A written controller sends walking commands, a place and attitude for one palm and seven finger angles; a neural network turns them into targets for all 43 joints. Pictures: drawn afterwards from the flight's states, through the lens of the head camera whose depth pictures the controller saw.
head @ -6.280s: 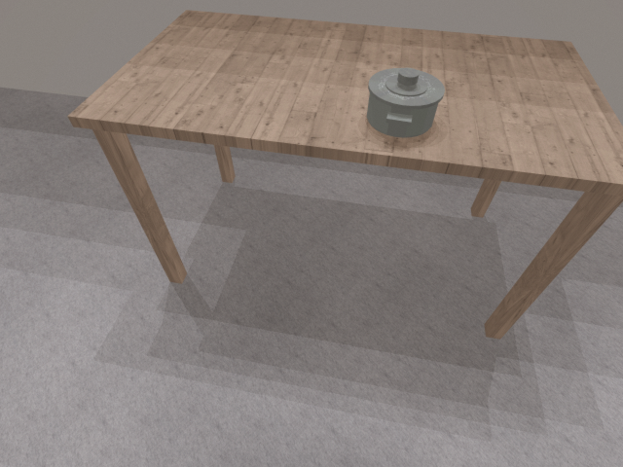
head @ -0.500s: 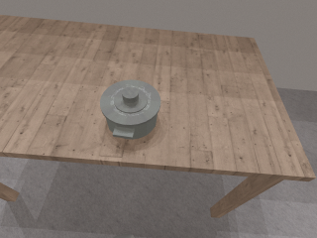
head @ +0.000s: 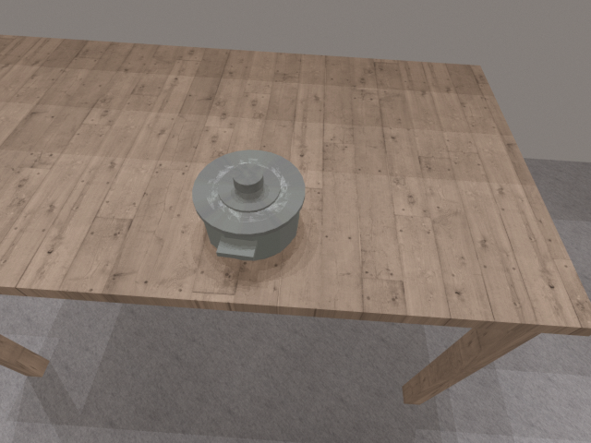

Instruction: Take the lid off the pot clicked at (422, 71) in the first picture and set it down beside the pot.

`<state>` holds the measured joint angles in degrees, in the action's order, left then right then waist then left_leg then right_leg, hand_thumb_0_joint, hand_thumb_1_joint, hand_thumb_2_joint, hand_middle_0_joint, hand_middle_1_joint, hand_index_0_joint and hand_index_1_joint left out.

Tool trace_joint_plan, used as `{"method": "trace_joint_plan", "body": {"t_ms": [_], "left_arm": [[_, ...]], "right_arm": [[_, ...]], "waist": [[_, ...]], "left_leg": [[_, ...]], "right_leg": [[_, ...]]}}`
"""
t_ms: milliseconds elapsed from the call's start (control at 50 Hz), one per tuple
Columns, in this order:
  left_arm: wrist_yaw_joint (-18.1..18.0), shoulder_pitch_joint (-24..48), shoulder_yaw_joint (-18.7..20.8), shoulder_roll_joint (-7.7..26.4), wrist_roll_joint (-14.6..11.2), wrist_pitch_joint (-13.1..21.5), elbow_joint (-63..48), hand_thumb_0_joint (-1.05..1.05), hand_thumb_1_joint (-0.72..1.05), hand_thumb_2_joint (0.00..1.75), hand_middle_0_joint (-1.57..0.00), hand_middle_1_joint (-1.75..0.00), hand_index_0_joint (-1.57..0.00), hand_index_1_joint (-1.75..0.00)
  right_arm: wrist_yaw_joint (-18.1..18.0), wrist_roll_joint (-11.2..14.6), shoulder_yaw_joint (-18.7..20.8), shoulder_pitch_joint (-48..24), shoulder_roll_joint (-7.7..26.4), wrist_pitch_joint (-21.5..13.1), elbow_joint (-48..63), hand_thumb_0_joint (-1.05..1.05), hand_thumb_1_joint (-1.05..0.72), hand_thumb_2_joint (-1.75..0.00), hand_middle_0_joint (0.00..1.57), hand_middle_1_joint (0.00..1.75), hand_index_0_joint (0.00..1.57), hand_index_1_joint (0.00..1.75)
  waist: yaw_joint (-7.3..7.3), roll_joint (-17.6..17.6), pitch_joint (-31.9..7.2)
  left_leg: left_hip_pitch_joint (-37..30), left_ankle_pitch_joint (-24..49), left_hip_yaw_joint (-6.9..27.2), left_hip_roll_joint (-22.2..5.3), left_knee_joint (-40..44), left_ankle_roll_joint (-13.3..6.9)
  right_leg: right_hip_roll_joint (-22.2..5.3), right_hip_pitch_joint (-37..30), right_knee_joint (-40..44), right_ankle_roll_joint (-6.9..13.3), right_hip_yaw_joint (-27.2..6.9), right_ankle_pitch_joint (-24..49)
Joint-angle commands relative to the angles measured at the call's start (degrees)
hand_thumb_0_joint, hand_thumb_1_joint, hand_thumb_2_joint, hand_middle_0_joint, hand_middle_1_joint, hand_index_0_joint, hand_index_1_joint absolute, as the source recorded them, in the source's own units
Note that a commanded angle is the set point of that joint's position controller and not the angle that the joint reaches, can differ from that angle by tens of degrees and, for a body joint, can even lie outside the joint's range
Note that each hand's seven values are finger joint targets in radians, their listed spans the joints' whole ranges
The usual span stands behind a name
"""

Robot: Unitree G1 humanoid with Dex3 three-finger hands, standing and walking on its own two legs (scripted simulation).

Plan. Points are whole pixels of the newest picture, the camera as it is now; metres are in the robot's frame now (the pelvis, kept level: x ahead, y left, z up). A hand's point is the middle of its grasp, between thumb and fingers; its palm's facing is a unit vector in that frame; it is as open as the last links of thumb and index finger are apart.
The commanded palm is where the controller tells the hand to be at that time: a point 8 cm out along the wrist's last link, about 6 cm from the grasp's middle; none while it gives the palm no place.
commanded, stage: come to a stop and stand still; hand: left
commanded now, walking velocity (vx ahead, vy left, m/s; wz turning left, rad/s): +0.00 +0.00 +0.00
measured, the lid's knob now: (248, 178) +0.45 +0.10 +0.09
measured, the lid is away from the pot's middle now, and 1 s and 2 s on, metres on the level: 0.00 0.00 0.00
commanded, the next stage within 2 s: look again from close up in 0.42 s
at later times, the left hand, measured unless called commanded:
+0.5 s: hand out of the picture +0.00 +0.22 -0.17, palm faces -0.04 -0.97 -0.22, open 7.4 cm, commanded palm none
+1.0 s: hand out of the picture -0.02 +0.17 -0.17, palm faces -0.04 -0.99 -0.16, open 7.4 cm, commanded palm none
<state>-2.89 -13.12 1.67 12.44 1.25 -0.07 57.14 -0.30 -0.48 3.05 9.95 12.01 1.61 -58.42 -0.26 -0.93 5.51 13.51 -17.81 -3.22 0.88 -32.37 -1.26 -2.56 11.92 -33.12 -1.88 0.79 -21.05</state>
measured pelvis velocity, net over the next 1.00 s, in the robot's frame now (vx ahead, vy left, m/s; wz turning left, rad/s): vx -0.02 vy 0.01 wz -0.04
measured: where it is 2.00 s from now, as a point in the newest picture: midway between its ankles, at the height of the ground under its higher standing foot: outside the picture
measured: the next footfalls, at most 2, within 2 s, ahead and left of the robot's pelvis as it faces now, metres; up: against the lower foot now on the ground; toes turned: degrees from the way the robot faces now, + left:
none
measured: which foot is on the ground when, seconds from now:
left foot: down 0.00-1.00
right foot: down 0.00-1.00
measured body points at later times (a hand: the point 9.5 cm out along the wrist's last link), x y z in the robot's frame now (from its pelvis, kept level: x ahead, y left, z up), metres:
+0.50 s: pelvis -0.02 +0.03 +0.00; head +0.01 +0.03 +0.45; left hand +0.00 +0.27 -0.15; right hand +0.01 -0.20 -0.15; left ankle -0.02 +0.09 -0.73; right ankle -0.04 -0.14 -0.73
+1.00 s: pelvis -0.02 +0.01 +0.01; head +0.01 +0.02 +0.46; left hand -0.02 +0.23 -0.16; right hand -0.02 -0.21 -0.15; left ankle -0.02 +0.09 -0.73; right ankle -0.04 -0.14 -0.73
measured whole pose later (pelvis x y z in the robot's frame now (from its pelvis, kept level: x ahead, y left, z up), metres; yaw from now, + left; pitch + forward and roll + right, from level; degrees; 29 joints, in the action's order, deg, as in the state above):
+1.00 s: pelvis -0.02 +0.01 +0.01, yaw -2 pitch -1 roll +0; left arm -2.3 -17.0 -1.8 8.3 0.8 0.0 62.3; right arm -1.3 -0.4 0.7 15.4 8.5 -0.8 -62.2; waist -0.2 -0.9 3.5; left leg 11.9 -16.1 -5.7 1.2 -28.4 -3.3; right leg -2.7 10.7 -27.9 -2.9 -1.6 -16.6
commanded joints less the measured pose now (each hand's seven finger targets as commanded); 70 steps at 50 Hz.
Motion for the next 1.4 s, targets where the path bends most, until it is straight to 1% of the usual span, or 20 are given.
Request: {"method": "trace_joint_plan", "body": {"t_ms": [0, 40, 100, 160, 260, 300, 580, 600, 780, 820, 880, 900, 980, 1020, 1080, 1100, 1180, 1280, 1300, 1380], "left_arm": [[-0.55, -3.45, 0.56, 7.23, -0.63, 0.95, -3.84, 0.00, 0.90, 0.90, -0.20, -0.30, -0.20, -0.30], [-0.18, -3.18, -0.29, 5.38, -0.50, 0.06, -3.67, 0.00, 0.90, 0.90, -0.20, -0.30, -0.20, -0.30], [0.09, -4.30, -0.97, 4.29, -0.64, 0.07, -2.64, 0.00, 0.90, 0.90, -0.20, -0.30, -0.20, -0.30], [0.08, -4.41, -1.20, 4.13, -0.63, -0.09, -2.05, 0.00, 0.90, 0.90, -0.20, -0.30, -0.20, -0.30], [0.40, -4.77, -1.26, 3.98, -0.26, -0.55, -1.67, 0.00, 0.90, 0.90, -0.20, -0.30, -0.20, -0.30], [0.53, -5.10, -1.31, 4.21, -0.23, -0.38, -1.48, 0.00, 0.90, 0.90, -0.20, -0.30, -0.20, -0.30], [0.31, -8.10, -1.95, 3.08, -0.24, 0.21, 1.96, 0.00, 0.90, 0.90, -0.20, -0.30, -0.20, -0.30], [0.34, -8.26, -1.90, 3.29, -0.27, 0.27, 2.00, 0.00, 0.90, 0.90, -0.20, -0.30, -0.20, -0.30], [0.21, -8.98, -2.16, 1.94, -0.23, 0.52, 3.82, 0.00, 0.90, 0.90, -0.20, -0.30, -0.20, -0.30], [0.22, -9.02, -2.15, 1.86, -0.23, 0.66, 3.93, 0.00, 0.90, 0.90, -0.20, -0.30, -0.20, -0.30], [0.19, -8.80, -2.19, 1.68, -0.29, 0.72, 4.07, 0.00, 0.90, 0.90, -0.20, -0.30, -0.20, -0.30], [0.22, -8.89, -2.14, 1.78, -0.34, 0.73, 4.01, 0.00, 0.90, 0.90, -0.20, -0.30, -0.20, -0.30], [0.18, -8.80, -2.13, 1.22, -0.27, 0.76, 4.16, 0.00, 0.90, 0.90, -0.20, -0.30, -0.20, -0.30], [0.20, -8.98, -2.12, 1.28, -0.31, 0.81, 4.16, 0.00, 0.90, 0.90, -0.20, -0.30, -0.20, -0.30], [0.17, -8.64, -2.13, 1.06, -0.33, 0.95, 4.15, 0.00, 0.90, 0.90, -0.20, -0.30, -0.20, -0.30], [0.21, -8.81, -2.12, 1.34, -0.42, 1.00, 4.26, 0.00, 0.90, 0.90, -0.20, -0.30, -0.20, -0.30], [0.14, -8.72, -2.16, 0.93, -0.41, 1.05, 4.33, 0.00, 0.90, 0.90, -0.20, -0.30, -0.20, -0.30], [0.11, -9.01, -2.19, 0.48, -0.43, 1.03, 4.57, 0.00, 0.90, 0.90, -0.20, -0.30, -0.20, -0.30], [0.16, -8.85, -2.14, 0.73, -0.45, 1.02, 4.56, 0.00, 0.90, 0.90, -0.20, -0.30, -0.20, -0.30], [0.08, -9.02, -2.18, 0.26, -0.41, 1.02, 4.73, 0.00, 0.90, 0.90, -0.20, -0.30, -0.20, -0.30]], "right_arm": [[0.07, -0.83, -0.19, 1.78, 6.47, -2.05, 7.85, 0.00, -0.90, -0.90, 0.20, 0.30, 0.20, 0.30], [-0.66, -0.79, -0.85, 3.25, 6.83, -2.23, 8.77, 0.00, -0.90, -0.90, 0.20, 0.30, 0.20, 0.30], [-1.06, -0.54, -1.39, 5.00, 6.61, -2.80, 8.35, 0.00, -0.90, -0.90, 0.20, 0.30, 0.20, 0.30], [-1.18, -0.44, -1.46, 5.99, 6.38, -2.90, 7.64, 0.00, -0.90, -0.90, 0.20, 0.30, 0.20, 0.30], [-0.96, -0.46, -1.36, 5.98, 5.69, -2.75, 6.49, 0.00, -0.90, -0.90, 0.20, 0.30, 0.20, 0.30], [-0.87, -0.38, -1.43, 6.22, 5.26, -2.85, 5.91, 0.00, -0.90, -0.90, 0.20, 0.30, 0.20, 0.30], [-1.10, 0.03, -1.54, 7.68, 3.77, -3.35, 1.77, 0.00, -0.90, -0.90, 0.20, 0.30, 0.20, 0.30], [-1.11, 0.09, -1.52, 7.80, 3.54, -3.31, 1.59, 0.00, -0.90, -0.90, 0.20, 0.30, 0.20, 0.30], [-1.27, 0.16, -1.64, 8.49, 2.34, -3.38, -0.52, 0.00, -0.90, -0.90, 0.20, 0.30, 0.20, 0.30], [-1.26, 0.19, -1.59, 8.33, 2.26, -3.37, -0.83, 0.00, -0.90, -0.90, 0.20, 0.30, 0.20, 0.30], [-1.30, 0.14, -1.74, 8.98, 1.91, -3.38, -1.38, 0.00, -0.90, -0.90, 0.20, 0.30, 0.20, 0.30], [-1.28, 0.17, -1.73, 8.90, 1.53, -3.33, -1.56, 0.00, -0.90, -0.90, 0.20, 0.30, 0.20, 0.30], [-1.31, 0.12, -1.81, 9.25, 1.20, -3.36, -1.93, 0.00, -0.90, -0.90, 0.20, 0.30, 0.20, 0.30], [-1.28, 0.17, -1.79, 9.30, 1.30, -3.37, -2.08, 0.00, -0.90, -0.90, 0.20, 0.30, 0.20, 0.30], [-1.36, 0.14, -1.94, 10.08, 0.84, -3.53, -2.62, 0.00, -0.90, -0.90, 0.20, 0.30, 0.20, 0.30], [-1.37, 0.20, -1.89, 10.03, 0.65, -3.51, -2.71, 0.00, -0.90, -0.90, 0.20, 0.30, 0.20, 0.30], [-1.46, 0.19, -2.01, 10.57, 0.50, -3.61, -3.21, 0.00, -0.90, -0.90, 0.20, 0.30, 0.20, 0.30], [-1.49, 0.17, -2.06, 10.86, 0.19, -3.60, -3.75, 0.00, -0.90, -0.90, 0.20, 0.30, 0.20, 0.30], [-1.49, 0.22, -2.04, 10.92, -0.06, -3.51, -3.78, 0.00, -0.90, -0.90, 0.20, 0.30, 0.20, 0.30], [-1.55, 0.21, -2.10, 11.29, -0.03, -3.60, -4.08, 0.00, -0.90, -0.90, 0.20, 0.30, 0.20, 0.30]], "waist": [[-0.68, 13.65, -12.82], [-0.52, 12.50, -5.85], [-1.46, 6.17, -6.53], [-0.64, 3.87, -4.27], [-0.62, 1.85, -1.31], [-0.78, 0.36, -1.87], [-0.13, 2.12, -2.91], [-0.28, 0.33, -3.04], [-0.09, 1.34, -2.14], [-0.21, -0.04, -2.33], [0.00, 0.91, -2.46], [-0.28, -0.48, -1.95], [-0.13, 1.51, -1.31], [-0.25, -0.04, -1.83], [-0.13, 1.15, -2.56], [-0.32, -0.47, -2.55], [-0.13, 1.44, -2.62], [-0.15, 1.16, -2.39], [-0.19, -0.73, -1.62], [0.05, 1.01, -2.02]], "left_leg": [[-4.35, 19.93, 7.48, -7.94, 3.20, -0.69], [0.43, 23.14, 11.91, -10.41, 7.22, -3.08], [-1.94, 28.32, 11.40, -10.60, 7.11, -3.96], [-1.05, 20.32, 9.44, -8.74, 7.92, -2.49], [1.53, 5.52, 9.10, -7.98, 11.87, -2.21], [1.19, 5.27, 8.94, -7.77, 12.06, -2.39], [-3.55, 11.02, 6.05, -7.19, 10.88, -2.05], [-3.38, 11.22, 6.29, -7.23, 10.51, -2.24], [-3.85, 10.84, 5.31, -7.09, 10.60, -1.83], [-3.88, 11.42, 4.92, -7.05, 9.98, -1.78], [-4.13, 11.81, 4.79, -7.06, 10.08, -1.60], [-3.49, 11.11, 4.99, -7.14, 10.11, -1.76], [-3.40, 10.35, 4.80, -7.08, 10.61, -1.56], [-3.24, 10.46, 4.62, -7.08, 10.20, -1.55], [-3.81, 12.88, 4.55, -7.22, 10.12, -1.53], [-3.49, 12.91, 4.76, -7.19, 9.79, -1.61], [-4.02, 14.35, 4.57, -7.29, 9.92, -1.48], [-4.26, 13.93, 4.67, -7.40, 10.29, -1.58], [-3.36, 13.09, 4.81, -7.39, 10.20, -1.61], [-4.20, 13.52, 4.68, -7.47, 10.54, -1.58]], "right_leg": [[-3.47, 0.55, 0.58, 5.08, -3.33, 10.19], [0.43, 3.63, -1.29, 3.87, 0.68, 1.45], [0.52, 2.51, 0.29, 3.80, 0.69, 3.43], [-0.79, 2.32, 2.62, 3.91, -1.27, 6.68], [-1.19, 3.29, 4.45, 3.60, -1.83, 4.07], [-1.43, 2.57, 5.05, 3.62, -1.85, 5.43], [-3.04, 2.80, 7.42, 3.01, -3.24, 10.96], [-2.85, 2.20, 7.80, 3.01, -3.18, 11.24], [-3.37, 2.81, 8.75, 3.04, -3.83, 11.84], [-3.60, 2.42, 9.08, 3.09, -4.15, 13.15], [-3.55, 2.40, 9.11, 3.12, -4.32, 13.23], [-3.45, 2.07, 9.49, 3.18, -4.09, 12.94], [-3.47, 2.80, 9.59, 3.27, -4.50, 12.34], [-3.68, 2.09, 9.82, 3.23, -4.42, 12.92], [-3.67, 1.72, 9.62, 3.28, -4.41, 14.14], [-3.58, 1.08, 9.90, 3.27, -4.30, 14.53], [-3.77, 1.35, 9.79, 3.28, -4.30, 14.93], [-3.73, 1.50, 10.07, 3.23, -4.16, 14.29], [-3.51, 1.18, 10.39, 3.24, -3.99, 14.11], [-3.56, 1.69, 10.24, 3.24, -4.28, 13.93]]}}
